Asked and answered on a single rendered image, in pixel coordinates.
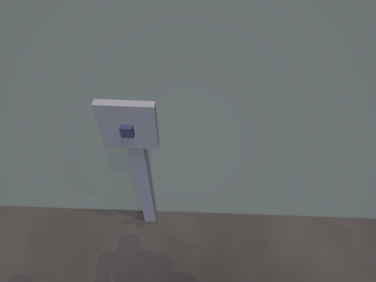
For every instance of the button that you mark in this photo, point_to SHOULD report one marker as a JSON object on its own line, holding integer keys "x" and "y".
{"x": 126, "y": 131}

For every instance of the panel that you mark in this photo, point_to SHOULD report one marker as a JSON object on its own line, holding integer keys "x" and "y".
{"x": 110, "y": 114}

